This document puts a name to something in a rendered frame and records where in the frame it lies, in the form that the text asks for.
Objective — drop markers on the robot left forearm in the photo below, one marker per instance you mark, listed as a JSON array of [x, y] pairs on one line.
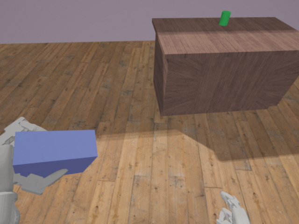
[[9, 214]]

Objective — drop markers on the sponge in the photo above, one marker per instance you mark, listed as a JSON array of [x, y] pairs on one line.
[[45, 152]]

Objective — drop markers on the right robot hand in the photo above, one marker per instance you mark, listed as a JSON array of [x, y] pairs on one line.
[[238, 214]]

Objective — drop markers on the left robot hand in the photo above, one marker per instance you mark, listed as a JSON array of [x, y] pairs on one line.
[[32, 183]]

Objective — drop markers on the table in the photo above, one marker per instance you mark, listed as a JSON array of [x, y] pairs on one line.
[[203, 67]]

